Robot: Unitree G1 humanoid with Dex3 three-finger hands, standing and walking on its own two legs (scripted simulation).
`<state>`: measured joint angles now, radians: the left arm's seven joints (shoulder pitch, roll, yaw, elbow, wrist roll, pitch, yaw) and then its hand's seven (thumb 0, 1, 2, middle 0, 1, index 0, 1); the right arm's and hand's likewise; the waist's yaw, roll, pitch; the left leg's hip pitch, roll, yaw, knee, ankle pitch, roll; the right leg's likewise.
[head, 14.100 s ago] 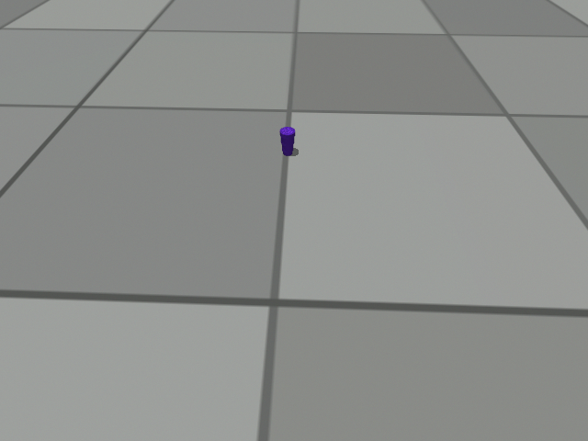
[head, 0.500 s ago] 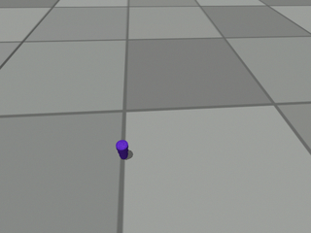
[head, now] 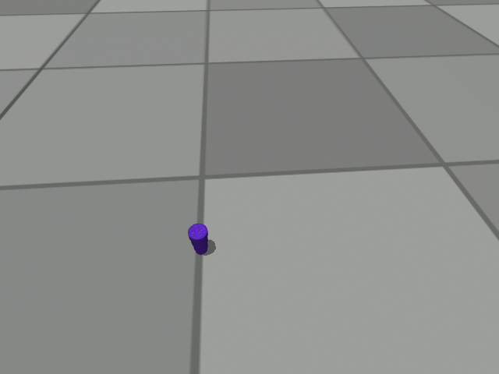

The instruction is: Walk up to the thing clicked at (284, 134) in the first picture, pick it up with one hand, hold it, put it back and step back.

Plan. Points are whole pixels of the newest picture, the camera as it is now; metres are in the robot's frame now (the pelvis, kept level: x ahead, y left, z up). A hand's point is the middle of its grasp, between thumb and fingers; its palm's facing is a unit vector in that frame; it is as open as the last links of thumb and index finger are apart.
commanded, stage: stand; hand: left
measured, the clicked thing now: (199, 240) +0.81 +0.22 -0.71
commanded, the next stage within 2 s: walk up in 0.28 s
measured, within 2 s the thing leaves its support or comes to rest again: neither
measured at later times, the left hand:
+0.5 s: hand out of the picture +0.08 +0.29 -0.16, palm faces +0.04 -0.93 -0.36, open 7.4 cm
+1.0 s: hand (94, 305) +0.30 +0.33 -0.15, palm faces -0.11 -0.93 -0.35, open 7.4 cm
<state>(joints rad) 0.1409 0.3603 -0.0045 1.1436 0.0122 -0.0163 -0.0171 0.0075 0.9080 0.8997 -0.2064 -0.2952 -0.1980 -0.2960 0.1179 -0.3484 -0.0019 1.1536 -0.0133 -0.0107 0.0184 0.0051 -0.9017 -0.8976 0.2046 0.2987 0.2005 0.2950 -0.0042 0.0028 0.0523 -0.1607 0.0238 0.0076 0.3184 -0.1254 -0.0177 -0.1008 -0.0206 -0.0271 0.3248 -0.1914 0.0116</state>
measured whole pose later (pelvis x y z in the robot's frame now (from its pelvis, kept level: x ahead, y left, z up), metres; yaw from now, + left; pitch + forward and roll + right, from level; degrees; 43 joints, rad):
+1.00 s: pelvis +0.23 +0.06 -0.01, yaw -2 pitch -3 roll +1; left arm 0.25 0.42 0.06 0.91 0.02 -0.02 -0.08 0.01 0.91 0.90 -0.21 -0.30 -0.20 -0.30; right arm 0.36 -0.38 -0.06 0.88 -0.02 -0.07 0.05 0.01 -0.90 -0.90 0.21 0.30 0.20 0.30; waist -0.03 -0.04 0.10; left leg -0.03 -0.02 0.11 0.41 -0.33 0.03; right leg -0.46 -0.08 0.02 0.66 -0.16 -0.02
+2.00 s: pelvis +0.42 +0.02 -0.02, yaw +0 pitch -3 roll -1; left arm 0.23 0.39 0.01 1.02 0.01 -0.02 0.00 0.01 0.91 0.90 -0.21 -0.30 -0.20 -0.30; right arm 0.09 -0.38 -0.03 0.95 0.00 0.02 0.03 0.00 -0.90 -0.90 0.21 0.30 0.20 0.30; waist 0.02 0.05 0.10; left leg -0.36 0.03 0.01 0.60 -0.18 0.00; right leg -0.20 -0.03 -0.01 0.62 -0.37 0.03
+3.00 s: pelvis +0.43 +0.02 -0.01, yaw +0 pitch -1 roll -1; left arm 0.10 0.38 0.02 1.08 0.00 -0.01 0.00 0.01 0.91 0.90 -0.21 -0.30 -0.20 -0.30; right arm 0.05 -0.36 -0.03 1.08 -0.01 0.04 0.04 0.00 -0.90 -0.90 0.21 0.30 0.20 0.30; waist 0.00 0.01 0.10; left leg -0.30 0.01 0.00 0.43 -0.11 0.00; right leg -0.13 -0.04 -0.02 0.45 -0.29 0.03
